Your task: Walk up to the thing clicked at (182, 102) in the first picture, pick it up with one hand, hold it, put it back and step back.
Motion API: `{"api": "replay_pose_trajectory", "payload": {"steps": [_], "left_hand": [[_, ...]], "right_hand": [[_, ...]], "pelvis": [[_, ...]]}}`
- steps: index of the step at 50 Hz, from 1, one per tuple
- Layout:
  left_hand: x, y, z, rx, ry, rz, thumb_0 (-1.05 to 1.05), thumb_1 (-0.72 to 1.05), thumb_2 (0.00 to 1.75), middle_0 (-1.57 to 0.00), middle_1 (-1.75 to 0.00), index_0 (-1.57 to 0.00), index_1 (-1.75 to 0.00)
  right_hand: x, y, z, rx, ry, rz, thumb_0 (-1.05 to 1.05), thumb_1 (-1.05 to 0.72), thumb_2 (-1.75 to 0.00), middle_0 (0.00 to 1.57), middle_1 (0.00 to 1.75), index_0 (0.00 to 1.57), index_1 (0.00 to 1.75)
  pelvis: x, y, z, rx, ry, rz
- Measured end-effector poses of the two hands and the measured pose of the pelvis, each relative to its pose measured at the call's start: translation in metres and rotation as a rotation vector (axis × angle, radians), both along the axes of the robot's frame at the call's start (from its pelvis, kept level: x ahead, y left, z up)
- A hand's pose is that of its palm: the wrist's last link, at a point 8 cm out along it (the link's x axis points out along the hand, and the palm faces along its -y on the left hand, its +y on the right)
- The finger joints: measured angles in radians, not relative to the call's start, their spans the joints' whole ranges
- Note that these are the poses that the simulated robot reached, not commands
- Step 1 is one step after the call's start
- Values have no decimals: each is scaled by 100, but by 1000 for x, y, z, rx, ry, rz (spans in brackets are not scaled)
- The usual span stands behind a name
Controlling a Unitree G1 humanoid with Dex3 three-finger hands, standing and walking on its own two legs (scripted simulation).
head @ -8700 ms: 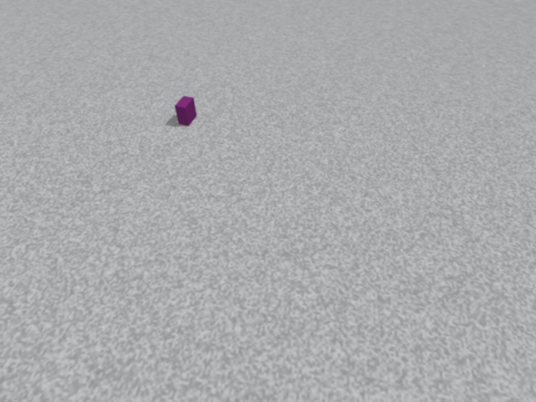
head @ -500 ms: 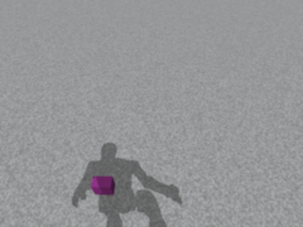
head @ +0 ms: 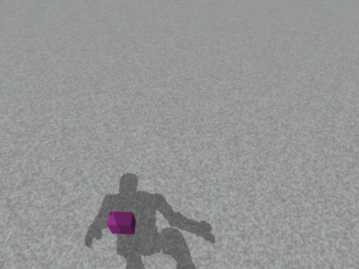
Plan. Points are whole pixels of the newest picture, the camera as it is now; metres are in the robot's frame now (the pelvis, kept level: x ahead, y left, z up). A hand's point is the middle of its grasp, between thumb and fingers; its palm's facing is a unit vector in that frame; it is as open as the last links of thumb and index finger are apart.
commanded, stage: stand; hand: left
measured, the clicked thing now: (122, 223) +0.49 +0.30 -0.72
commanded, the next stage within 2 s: walk up in 0.88 s
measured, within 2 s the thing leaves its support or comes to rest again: neither
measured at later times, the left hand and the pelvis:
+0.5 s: hand out of the picture +0.06 +0.26 -0.16, palm faces -0.03 -0.94 -0.35, open 7.4 cm; pelvis +0.00 +0.00 +0.00, yaw +0 degrees
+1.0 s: hand out of the picture +0.08 +0.26 -0.16, palm faces +0.00 -0.94 -0.35, open 7.4 cm; pelvis +0.02 +0.00 +0.00, yaw +0 degrees
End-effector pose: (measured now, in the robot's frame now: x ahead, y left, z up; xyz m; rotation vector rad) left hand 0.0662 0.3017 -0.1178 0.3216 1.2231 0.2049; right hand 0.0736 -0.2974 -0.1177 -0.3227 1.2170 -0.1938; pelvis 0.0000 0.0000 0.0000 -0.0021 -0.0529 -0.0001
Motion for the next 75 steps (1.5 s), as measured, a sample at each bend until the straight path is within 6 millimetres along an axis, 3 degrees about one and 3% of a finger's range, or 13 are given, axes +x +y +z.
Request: {"api": "replay_pose_trajectory", "payload": {"steps": [25,45,52,59,66,70,75], "left_hand": [[-11,1,-2,1,33,-4,0,90,89,-20,-30,-20,-30],[5,-1,-1,-2,2,-14,0,90,89,-20,-30,-20,-30],[6,9,-5,0,-11,28,0,90,89,-20,-30,-21,-30],[15,21,-13,10,44,42,0,90,89,-20,-30,-20,-30],[59,6,-8,32,-17,5,0,90,89,-20,-30,-20,-30],[71,-3,2,28,-40,-10,0,90,89,-20,-30,-20,-30],[83,0,2,28,-17,-19,0,90,89,-20,-30,-21,-30]], "right_hand": [[-17,-3,-2,-2,41,-17,1,-90,-90,21,30,21,30],[-5,-1,-1,0,14,-11,1,-90,-90,21,30,21,30],[-2,-6,-5,-15,24,-2,1,-90,-90,21,30,21,30],[15,2,-5,-23,18,-11,1,-90,-90,21,30,21,30],[32,-13,-12,-17,40,-29,1,-90,-90,21,30,21,30],[57,-15,-12,-21,26,-30,1,-90,-90,21,30,21,30],[93,-4,-10,-8,-33,0,1,-90,-90,20,30,21,30]], "pelvis": [[-2,0,0,1,6,-5],[3,1,-1,0,7,-7],[23,3,-7,-6,11,-1],[46,10,-12,6,14,-13],[65,-5,-15,-6,3,3],[78,-4,-10,12,2,-13],[90,5,-9,3,4,-12]]}}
